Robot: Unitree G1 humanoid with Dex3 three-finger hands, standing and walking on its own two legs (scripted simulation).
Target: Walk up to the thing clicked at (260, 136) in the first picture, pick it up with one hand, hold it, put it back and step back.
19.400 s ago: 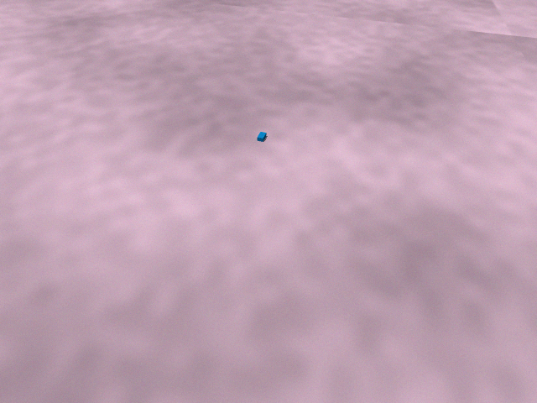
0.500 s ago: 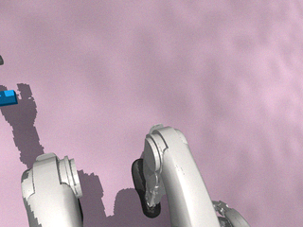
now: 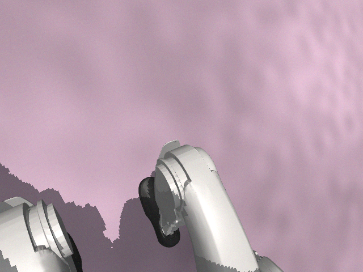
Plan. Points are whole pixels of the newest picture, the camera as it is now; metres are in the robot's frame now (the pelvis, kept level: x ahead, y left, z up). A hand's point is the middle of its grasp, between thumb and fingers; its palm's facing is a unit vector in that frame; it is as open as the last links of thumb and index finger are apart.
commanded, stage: rest palm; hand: left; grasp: from above
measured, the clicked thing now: out of the picture +0.49 +0.30 -0.29
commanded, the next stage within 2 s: close in 0.96 s
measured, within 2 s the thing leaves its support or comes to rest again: neither
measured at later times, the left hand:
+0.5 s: hand out of the picture +0.47 +0.30 -0.26, palm faces -0.47 -0.12 -0.88, open 12.8 cm
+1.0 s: hand out of the picture +0.47 +0.29 -0.27, palm faces -0.47 -0.12 -0.88, open 12.4 cm
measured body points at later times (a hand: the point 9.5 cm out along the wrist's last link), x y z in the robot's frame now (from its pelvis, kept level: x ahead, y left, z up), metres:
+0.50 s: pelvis +0.00 +0.01 +0.00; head +0.29 +0.13 +0.32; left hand +0.49 +0.30 -0.21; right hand +0.03 -0.25 -0.05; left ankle +0.06 +0.12 -0.27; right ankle +0.12 -0.12 -0.27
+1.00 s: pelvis +0.00 +0.01 +0.00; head +0.30 +0.12 +0.31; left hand +0.49 +0.29 -0.22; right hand +0.02 -0.24 -0.04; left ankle +0.06 +0.12 -0.27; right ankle +0.12 -0.12 -0.27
